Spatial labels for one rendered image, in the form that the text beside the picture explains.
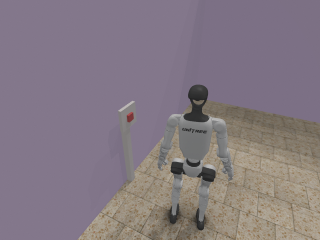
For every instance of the left robot hand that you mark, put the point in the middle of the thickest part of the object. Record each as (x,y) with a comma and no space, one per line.
(159,163)

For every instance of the robot right shin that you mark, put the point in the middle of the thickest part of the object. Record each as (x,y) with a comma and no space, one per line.
(203,203)

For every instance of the left robot forearm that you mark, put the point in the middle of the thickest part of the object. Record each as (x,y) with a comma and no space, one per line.
(163,152)

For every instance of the robot left upper arm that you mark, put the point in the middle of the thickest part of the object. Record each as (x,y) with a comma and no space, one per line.
(170,129)

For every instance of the robot right upper arm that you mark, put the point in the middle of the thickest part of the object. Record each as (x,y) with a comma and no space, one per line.
(219,126)

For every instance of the robot shin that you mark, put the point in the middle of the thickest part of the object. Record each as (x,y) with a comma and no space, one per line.
(175,196)
(203,203)

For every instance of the button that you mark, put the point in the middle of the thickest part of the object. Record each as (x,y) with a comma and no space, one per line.
(130,117)

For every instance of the panel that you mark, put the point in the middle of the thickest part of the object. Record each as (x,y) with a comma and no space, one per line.
(126,137)

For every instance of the right robot forearm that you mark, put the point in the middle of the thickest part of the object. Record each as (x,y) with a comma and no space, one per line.
(227,163)

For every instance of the robot left shin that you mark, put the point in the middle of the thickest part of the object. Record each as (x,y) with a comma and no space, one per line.
(175,196)

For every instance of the right robot hand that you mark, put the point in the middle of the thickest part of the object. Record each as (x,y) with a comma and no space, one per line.
(230,173)

